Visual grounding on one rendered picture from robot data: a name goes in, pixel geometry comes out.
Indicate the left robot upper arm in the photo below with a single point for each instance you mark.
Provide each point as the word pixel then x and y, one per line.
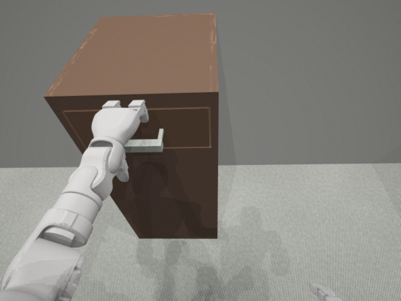
pixel 48 272

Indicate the left robot hand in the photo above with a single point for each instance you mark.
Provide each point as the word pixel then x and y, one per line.
pixel 120 124

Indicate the right robot hand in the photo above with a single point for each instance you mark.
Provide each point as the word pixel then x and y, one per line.
pixel 322 293

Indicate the cabinet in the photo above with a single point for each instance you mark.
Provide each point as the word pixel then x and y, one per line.
pixel 170 61

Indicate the robot left forearm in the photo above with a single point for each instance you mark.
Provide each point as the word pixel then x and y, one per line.
pixel 70 220

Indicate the handle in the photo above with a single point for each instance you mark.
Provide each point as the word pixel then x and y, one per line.
pixel 145 145

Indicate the drawer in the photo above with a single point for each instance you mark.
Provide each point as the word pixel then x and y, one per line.
pixel 183 126

